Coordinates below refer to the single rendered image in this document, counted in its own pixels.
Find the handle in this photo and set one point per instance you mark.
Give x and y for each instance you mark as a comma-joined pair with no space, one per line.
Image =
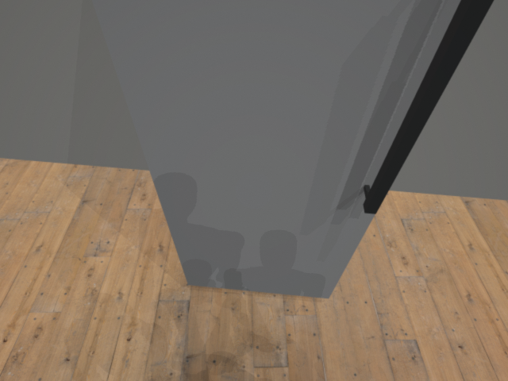
459,34

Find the fridge door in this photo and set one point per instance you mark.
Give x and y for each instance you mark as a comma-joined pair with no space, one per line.
262,120

